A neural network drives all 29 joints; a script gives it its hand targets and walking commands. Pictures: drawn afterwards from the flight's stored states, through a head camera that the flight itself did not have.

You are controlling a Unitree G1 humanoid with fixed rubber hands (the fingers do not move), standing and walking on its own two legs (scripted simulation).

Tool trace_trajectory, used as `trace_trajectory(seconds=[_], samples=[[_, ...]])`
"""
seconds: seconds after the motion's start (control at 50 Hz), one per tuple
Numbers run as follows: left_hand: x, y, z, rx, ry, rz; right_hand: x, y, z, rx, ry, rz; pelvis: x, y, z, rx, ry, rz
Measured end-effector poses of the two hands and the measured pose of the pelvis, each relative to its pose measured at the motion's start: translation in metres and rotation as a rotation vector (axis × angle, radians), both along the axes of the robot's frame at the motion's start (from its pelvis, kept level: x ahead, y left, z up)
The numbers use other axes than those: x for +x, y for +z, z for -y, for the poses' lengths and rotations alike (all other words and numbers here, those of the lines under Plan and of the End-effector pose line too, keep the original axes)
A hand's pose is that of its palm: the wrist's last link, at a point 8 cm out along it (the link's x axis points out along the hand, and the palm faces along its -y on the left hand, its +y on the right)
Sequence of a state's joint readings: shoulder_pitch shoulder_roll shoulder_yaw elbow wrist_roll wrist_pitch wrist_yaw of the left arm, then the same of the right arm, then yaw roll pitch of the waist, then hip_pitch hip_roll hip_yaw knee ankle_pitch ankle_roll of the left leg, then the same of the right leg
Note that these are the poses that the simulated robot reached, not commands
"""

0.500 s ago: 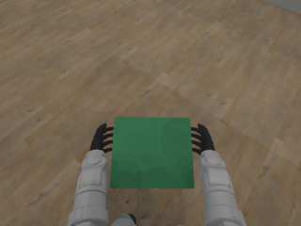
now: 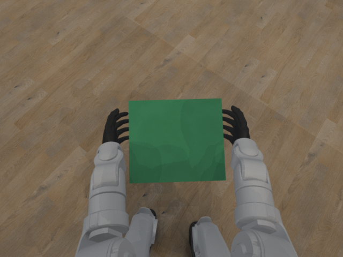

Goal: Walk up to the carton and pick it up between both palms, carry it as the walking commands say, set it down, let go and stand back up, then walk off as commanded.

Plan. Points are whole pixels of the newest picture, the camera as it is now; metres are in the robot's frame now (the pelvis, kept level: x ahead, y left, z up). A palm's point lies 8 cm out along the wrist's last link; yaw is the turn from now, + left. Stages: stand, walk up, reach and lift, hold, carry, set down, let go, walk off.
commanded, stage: set down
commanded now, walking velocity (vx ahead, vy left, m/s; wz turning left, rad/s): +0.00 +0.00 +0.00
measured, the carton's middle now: (174, 141) +0.41 +0.02 -0.15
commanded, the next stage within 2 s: none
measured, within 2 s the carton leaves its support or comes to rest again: neither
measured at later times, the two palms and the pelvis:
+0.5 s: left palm (121, 142) +0.40 +0.17 -0.15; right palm (227, 138) +0.43 -0.12 -0.14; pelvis +0.00 -0.01 -0.07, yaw -1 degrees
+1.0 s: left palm (126, 144) +0.42 +0.18 -0.24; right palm (218, 140) +0.45 -0.12 -0.23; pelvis -0.03 -0.01 -0.15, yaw -2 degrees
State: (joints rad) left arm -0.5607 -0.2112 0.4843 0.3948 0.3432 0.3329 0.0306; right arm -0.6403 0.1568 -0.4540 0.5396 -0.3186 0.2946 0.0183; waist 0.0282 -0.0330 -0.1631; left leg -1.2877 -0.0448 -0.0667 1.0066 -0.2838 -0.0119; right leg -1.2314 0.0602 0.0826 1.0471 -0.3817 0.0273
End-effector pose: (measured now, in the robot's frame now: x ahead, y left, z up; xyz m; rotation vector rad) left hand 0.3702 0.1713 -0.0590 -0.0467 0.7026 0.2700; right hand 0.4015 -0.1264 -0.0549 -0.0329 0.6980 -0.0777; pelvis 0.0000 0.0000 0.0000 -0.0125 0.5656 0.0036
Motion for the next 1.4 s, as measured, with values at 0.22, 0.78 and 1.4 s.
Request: trace_trajectory(seconds=[0.22,0.78,1.4], samples=[[0.012,-0.040,0.001,0.002,0.008,0.001,0.015,-0.041,0.000,0.000,-0.003,0.002,-0.001,-0.035,0.004,-0.001,-0.005,-0.105],[0.038,-0.137,-0.003,0.002,0.016,0.008,0.043,-0.139,-0.005,-0.014,-0.014,0.014,-0.016,-0.116,0.009,-0.005,-0.015,-0.225],[0.067,-0.246,-0.009,0.012,0.002,-0.012,0.073,-0.247,-0.011,-0.032,0.012,-0.005,-0.039,-0.201,0.008,0.001,-0.032,-0.271]])
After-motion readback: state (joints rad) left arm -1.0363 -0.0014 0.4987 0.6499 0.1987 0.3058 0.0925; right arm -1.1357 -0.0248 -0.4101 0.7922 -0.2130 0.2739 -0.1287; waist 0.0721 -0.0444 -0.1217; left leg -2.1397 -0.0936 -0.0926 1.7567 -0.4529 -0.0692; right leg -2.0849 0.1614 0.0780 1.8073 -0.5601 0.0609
